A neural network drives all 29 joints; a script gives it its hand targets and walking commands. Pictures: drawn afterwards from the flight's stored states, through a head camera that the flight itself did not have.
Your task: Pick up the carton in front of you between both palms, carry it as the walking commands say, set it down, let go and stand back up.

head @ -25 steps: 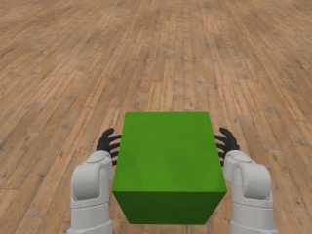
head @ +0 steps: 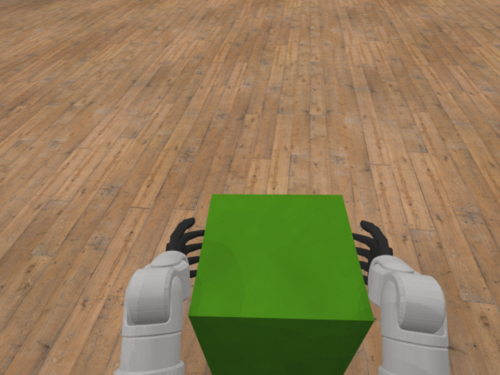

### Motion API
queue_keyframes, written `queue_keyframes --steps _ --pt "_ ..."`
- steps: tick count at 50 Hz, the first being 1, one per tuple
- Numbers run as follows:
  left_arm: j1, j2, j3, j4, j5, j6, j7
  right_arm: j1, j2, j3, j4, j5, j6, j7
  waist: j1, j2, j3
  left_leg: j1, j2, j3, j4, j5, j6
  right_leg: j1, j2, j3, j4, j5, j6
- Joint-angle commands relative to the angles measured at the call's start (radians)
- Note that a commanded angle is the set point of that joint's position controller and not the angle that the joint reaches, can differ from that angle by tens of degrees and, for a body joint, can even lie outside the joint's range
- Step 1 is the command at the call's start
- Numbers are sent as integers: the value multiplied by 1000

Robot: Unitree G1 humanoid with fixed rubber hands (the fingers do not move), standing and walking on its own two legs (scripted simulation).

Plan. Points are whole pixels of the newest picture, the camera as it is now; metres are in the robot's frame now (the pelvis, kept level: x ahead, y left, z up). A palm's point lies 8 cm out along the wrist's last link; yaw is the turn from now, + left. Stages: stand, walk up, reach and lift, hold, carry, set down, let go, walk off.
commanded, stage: carry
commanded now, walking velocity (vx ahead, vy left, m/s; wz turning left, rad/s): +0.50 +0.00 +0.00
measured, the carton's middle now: (275, 290) +0.26 -0.01 +0.00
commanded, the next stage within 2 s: hold in 1.88 s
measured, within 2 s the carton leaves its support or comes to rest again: neither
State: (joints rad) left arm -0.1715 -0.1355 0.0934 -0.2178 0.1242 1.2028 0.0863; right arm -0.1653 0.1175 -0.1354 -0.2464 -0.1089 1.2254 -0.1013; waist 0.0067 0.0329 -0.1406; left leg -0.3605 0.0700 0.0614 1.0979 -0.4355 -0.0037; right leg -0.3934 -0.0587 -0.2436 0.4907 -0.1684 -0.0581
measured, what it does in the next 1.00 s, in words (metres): walks ahead: left foot, then right foot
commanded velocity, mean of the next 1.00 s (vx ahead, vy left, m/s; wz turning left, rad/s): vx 0.00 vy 0.00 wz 0.00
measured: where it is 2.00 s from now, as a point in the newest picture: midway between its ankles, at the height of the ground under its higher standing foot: outside the picture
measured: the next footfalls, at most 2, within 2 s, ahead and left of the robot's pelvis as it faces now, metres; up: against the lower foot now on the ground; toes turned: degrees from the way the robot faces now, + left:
left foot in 0.26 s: +0.31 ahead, +0.11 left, +0.00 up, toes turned -13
right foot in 0.42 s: +0.18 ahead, -0.11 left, +0.00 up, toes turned -7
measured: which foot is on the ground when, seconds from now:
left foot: up 0.00-0.24, down 0.26-1.00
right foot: down 0.00-0.30, up 0.32-0.40, down 0.42-1.00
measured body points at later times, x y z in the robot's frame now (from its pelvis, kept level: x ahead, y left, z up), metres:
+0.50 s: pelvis +0.23 +0.03 +0.00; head +0.22 +0.04 +0.45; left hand +0.51 +0.17 +0.07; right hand +0.50 -0.13 +0.08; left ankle +0.27 +0.11 -0.73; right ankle +0.14 -0.10 -0.73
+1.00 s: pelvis +0.25 +0.01 +0.00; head +0.23 +0.01 +0.45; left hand +0.53 +0.15 +0.07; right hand +0.52 -0.16 +0.07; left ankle +0.27 +0.11 -0.73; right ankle +0.14 -0.10 -0.73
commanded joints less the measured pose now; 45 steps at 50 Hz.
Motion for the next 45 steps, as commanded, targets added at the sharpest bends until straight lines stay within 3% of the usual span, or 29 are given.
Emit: queue_keyframes --steps 1,6,8,10,12,13,14,15,16,17,18,20,22,25,28,32,34,39,45 --pt "-494 -979 -700 -146 -432 -21 -260 -532 974 760 -120 434 -27 281 6 -96 -256 -301 76 -58 2 98 17 439 -297 400 -282 13 -77" --pt "-465 -940 -719 -216 -456 -26 -266 -469 969 767 -164 405 -47 256 3 -167 -213 -157 18 58 -369 185 -15 360 -224 151 -258 306 -63" --pt "-434 -909 -716 -229 -451 -17 -264 -445 939 761 -182 397 -40 249 7 -198 -211 -108 -13 100 -470 279 -15 368 -202 100 -215 413 -42" --pt "-398 -883 -707 -218 -434 -6 -261 -420 910 754 -178 393 -25 248 12 -192 -211 -47 -29 124 -562 387 -16 378 -184 73 -159 477 -15" --pt "-390 -862 -697 -195 -419 5 -259 -396 888 746 -159 390 -12 255 -3 -146 -196 95 -41 161 -733 566 -19 336 -139 25 -46 418 35" --pt "-386 -849 -692 -179 -410 10 -259 -397 875 741 -151 389 -5 259 -8 -119 -189 208 -6 145 -779 665 -18 270 -123 22 6 344 63" --pt "-379 -832 -682 -158 -397 15 -258 -400 853 730 -138 389 3 264 -7 -69 -222 360 104 38 -736 901 -12 170 -95 29 80 160 99" --pt "-409 -832 -697 -160 -401 29 -256 -403 845 710 -104 374 4 268 -13 106 -287 538 252 -116 -638 1282 88 51 -47 85 183 -146 131" --pt "-408 -825 -704 -158 -404 38 -257 -369 856 700 -63 373 -2 271 -20 197 -342 580 314 -205 -658 1219 174 -8 -34 125 200 -338 133" --pt "-424 -842 -707 -150 -406 38 -260 -362 884 700 -52 379 -9 275 -19 172 -325 536 303 -210 -709 1098 181 -5 -34 148 189 -403 127" --pt "-447 -867 -714 -146 -414 31 -264 -385 911 702 -58 385 -15 277 -14 137 -318 501 278 -190 -733 981 166 17 -34 164 110 -419 116" --pt "-484 -919 -729 -151 -428 13 -266 -441 960 714 -79 397 -27 282 -3 120 -304 402 215 -79 -723 829 91 146 -40 142 -85 -210 108" --pt "-502 -947 -733 -175 -435 0 -264 -474 976 727 -114 407 -36 284 -4 77 -312 361 159 4 -690 717 51 210 -68 145 -119 -41 106" --pt "-509 -925 -723 -205 -435 4 -257 -495 960 740 -146 421 -33 277 -9 -19 -301 305 124 30 -598 840 43 265 -105 153 -22 241 109" --pt "-423 -896 -700 -155 -414 14 -253 -437 924 734 -125 405 -18 268 -3 -34 -317 307 117 36 -536 988 50 257 -100 154 22 388 108" --pt "-405 -901 -690 -122 -403 11 -258 -432 925 740 -103 398 -18 272 -2 -27 -305 317 115 41 -518 1047 53 216 -84 151 20 377 112" --pt "-433 -911 -694 -136 -412 7 -260 -459 937 746 -115 406 -21 273 -2 -30 -284 299 109 44 -519 1000 49 223 -83 154 -5 383 110" --pt "-439 -909 -698 -153 -420 6 -261 -464 936 748 -130 407 -22 268 -2 -74 -273 234 81 67 -516 810 26 287 -107 171 19 569 96" --pt "-398 -912 -704 -133 -405 -2 -267 -411 941 750 -98 388 -31 272 -1 -53 -265 249 97 58 -509 820 33 261 -102 172 15 478 90"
